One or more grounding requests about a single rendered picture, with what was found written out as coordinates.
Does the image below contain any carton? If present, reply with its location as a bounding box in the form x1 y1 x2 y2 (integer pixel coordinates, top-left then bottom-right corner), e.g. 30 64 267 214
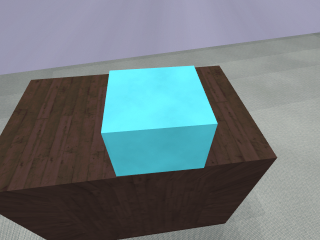
101 65 218 177

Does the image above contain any pedestal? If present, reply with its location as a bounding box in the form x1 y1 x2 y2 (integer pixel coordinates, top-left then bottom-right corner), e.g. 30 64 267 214
0 65 277 240

